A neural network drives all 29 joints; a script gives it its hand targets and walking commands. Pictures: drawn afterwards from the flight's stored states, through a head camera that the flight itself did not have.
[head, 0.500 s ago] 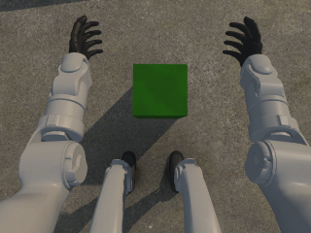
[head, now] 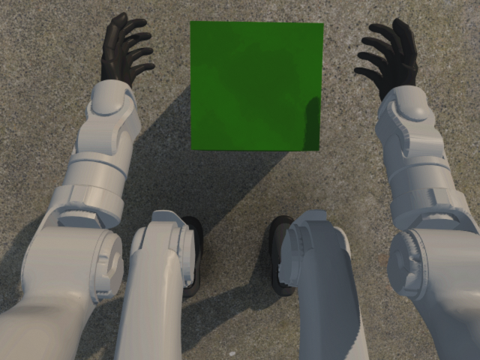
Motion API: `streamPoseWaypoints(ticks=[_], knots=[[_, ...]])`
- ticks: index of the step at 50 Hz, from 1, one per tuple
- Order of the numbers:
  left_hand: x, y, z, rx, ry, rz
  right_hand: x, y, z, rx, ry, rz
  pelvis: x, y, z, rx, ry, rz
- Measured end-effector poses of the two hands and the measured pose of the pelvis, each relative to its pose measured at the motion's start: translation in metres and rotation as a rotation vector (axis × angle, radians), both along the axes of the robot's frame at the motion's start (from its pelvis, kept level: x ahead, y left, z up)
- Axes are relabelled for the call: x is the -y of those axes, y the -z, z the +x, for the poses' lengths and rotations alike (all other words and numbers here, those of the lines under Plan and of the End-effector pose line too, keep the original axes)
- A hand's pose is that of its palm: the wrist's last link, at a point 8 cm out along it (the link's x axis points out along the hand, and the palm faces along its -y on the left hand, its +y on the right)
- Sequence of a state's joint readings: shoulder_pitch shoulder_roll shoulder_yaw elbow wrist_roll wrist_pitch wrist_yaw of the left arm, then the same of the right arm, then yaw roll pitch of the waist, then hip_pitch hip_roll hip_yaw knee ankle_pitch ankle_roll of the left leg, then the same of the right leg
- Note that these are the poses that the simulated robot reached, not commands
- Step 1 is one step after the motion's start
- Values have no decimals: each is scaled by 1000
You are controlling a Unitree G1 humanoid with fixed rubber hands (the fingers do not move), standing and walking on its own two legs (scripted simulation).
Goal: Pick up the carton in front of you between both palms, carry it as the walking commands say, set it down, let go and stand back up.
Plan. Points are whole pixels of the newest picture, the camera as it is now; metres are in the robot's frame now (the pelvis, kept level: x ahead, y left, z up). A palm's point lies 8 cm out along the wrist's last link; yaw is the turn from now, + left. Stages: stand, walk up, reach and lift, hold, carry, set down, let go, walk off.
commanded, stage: reach and lift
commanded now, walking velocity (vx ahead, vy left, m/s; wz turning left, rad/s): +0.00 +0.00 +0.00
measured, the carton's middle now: (251, 101) +0.50 -0.03 -0.33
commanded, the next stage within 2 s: none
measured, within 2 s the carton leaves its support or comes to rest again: leaves its support in 1.20 s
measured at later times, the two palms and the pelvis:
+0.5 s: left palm (146, 87) +0.52 +0.16 -0.27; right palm (347, 92) +0.51 -0.21 -0.28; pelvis -0.02 +0.00 -0.09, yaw +0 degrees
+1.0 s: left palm (166, 87) +0.52 +0.12 -0.26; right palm (335, 89) +0.51 -0.18 -0.26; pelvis -0.03 +0.00 -0.08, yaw +0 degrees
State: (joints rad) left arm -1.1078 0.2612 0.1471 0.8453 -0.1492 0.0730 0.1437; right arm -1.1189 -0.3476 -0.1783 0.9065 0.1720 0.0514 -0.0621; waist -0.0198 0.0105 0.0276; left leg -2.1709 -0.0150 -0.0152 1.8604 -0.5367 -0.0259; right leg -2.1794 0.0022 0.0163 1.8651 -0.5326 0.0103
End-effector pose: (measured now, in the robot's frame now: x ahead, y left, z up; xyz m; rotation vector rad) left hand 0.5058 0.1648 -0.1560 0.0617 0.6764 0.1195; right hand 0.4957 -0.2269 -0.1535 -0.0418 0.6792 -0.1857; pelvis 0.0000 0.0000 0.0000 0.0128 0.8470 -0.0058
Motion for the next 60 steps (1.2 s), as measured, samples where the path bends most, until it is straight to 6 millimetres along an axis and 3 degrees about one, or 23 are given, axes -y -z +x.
streamPoseWaypoints(ticks=[9, 17, 21, 28, 38, 44, 48, 60], knots=[[5, 54, 2, -39, -10, -9, -9, 56, 3, -41, -1, 10, 0, 52, -24, 112, 1, 3], [9, 106, 3, -74, -7, -6, -13, 109, 4, -71, -7, 14, 1, 81, -29, 167, 1, 7], [8, 119, 6, -61, -12, -12, -14, 124, 7, -63, -14, 4, 3, 89, -27, 197, -6, 7], [7, 112, 12, -40, -4, -9, -24, 117, 15, -39, -31, 17, 3, 94, -20, 201, -1, 6], [20, 107, 7, -57, 16, -22, -26, 109, 8, -55, -29, 19, 0, 86, -20, 172, 2, 2], [39, 107, 9, -51, 52, -44, -46, 111, 12, -45, -56, 34, 0, 84, -24, 174, -2, 4], [42, 107, 9, -47, 25, -31, -47, 110, 13, -47, -46, 23, 0, 83, -26, 182, 0, 4], [40, 100, 16, -70, 7, -30, -50, 106, 17, -71, -48, 30, 2, 100, -26, 207, -5, 1]])
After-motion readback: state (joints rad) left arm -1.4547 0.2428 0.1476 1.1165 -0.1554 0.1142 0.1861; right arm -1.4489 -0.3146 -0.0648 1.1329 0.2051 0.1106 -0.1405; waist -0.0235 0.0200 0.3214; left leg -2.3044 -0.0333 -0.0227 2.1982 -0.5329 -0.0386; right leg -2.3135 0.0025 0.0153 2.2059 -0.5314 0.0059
